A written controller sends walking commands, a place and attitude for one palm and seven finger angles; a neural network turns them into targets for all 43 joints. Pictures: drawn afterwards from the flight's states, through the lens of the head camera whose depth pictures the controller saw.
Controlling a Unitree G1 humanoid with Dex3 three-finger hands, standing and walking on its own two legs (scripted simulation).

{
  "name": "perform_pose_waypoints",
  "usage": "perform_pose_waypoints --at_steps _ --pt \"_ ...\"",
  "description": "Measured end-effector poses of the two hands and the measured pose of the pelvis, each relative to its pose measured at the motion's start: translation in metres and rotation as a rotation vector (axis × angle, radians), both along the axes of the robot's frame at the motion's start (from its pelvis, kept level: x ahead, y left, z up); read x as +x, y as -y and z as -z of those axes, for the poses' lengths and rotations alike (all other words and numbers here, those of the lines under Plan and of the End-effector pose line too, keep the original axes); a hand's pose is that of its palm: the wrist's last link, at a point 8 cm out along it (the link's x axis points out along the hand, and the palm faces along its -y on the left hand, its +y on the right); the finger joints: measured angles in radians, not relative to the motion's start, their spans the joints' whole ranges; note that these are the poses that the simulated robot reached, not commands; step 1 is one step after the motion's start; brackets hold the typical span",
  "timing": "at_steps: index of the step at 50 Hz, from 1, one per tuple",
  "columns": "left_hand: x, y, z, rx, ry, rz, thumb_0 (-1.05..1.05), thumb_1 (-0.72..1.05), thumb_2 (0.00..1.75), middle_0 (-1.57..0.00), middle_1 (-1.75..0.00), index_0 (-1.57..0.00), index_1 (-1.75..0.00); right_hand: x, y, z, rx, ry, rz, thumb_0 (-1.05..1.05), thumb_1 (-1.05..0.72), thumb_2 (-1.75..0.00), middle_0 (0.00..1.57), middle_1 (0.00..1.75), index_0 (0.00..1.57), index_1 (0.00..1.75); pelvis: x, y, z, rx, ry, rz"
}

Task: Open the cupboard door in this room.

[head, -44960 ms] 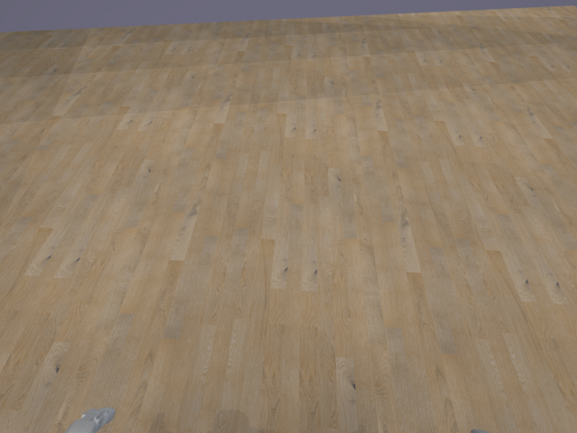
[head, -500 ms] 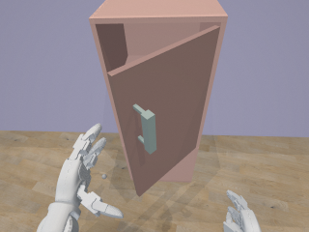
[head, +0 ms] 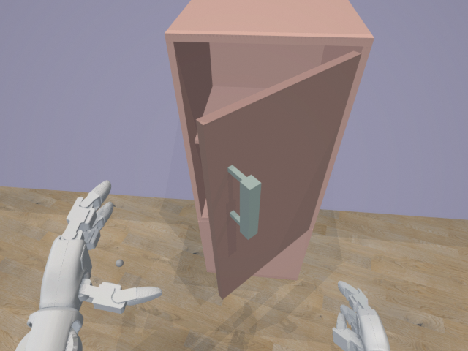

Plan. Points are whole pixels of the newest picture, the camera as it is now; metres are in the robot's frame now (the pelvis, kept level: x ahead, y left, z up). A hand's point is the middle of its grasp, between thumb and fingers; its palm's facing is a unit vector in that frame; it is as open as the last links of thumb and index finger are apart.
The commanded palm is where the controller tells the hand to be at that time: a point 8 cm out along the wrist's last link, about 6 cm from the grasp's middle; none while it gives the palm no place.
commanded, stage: draw the hand back to the body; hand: left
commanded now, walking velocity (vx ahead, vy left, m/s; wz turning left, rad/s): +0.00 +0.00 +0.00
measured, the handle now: (241, 202) +0.35 +0.03 +0.09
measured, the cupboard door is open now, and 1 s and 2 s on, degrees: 45 45 45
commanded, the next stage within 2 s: step back with the hand held close in 0.86 s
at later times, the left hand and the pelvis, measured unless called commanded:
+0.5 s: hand (63, 230) +0.22 +0.26 +0.16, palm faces +0.42 -0.82 -0.40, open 8.9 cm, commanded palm +0.16 +0.30 +0.18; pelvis +0.02 +0.01 +0.01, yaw -1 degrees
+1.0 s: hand (70, 235) +0.21 +0.25 +0.16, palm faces +0.43 -0.82 -0.39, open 7.4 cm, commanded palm +0.16 +0.29 +0.18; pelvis +0.02 -0.01 +0.01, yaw -1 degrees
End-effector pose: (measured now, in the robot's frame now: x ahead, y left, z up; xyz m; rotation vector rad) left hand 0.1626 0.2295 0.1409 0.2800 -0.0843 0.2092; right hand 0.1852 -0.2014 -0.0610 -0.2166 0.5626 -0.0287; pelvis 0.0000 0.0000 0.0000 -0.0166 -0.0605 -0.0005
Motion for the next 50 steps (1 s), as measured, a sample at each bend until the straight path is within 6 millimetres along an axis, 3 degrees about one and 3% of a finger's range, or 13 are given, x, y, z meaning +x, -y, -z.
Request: perform_pose_waypoints --at_steps 10,27,35,50 --pt "0.007 -0.029 -0.014 0.08 0.014 -0.08 -0.01 0.11 0.56 -0.18 -0.3 -0.18 -0.3 0.0 -0.001 0.006 -0.008 -0.077 0.018 0.02 -0.91 -0.9 0.2 0.3 0.21 0.3 0.01 -0.007 -0.007 0.006 0.012 0.011" --pt "0.011 -0.068 -0.043 0.188 0.077 -0.217 0.01 0.7 0.82 -0.2 -0.3 -0.2 -0.3 0.01 0.013 0.007 -0.007 -0.105 0.057 0.02 -0.91 -0.9 0.2 0.3 0.21 0.3 0.021 -0.004 -0.009 0.008 0.01 0.018" --pt "0.011 -0.06 -0.037 0.156 0.064 -0.219 0.01 0.85 0.88 -0.21 -0.3 -0.2 -0.3 0.011 0.019 0.007 -0.012 -0.106 0.057 0.02 -0.91 -0.9 0.2 0.3 0.21 0.3 0.02 0.001 -0.009 0.009 0.01 0.014" --pt "0.006 -0.053 -0.038 0.161 0.063 -0.22 0.01 0.89 0.9 -0.21 -0.3 -0.21 -0.3 0.005 0.027 0.009 -0.001 -0.107 0.071 0.02 -0.91 -0.9 0.2 0.3 0.21 0.3 0.016 0.009 -0.009 0.008 0.018 0.016"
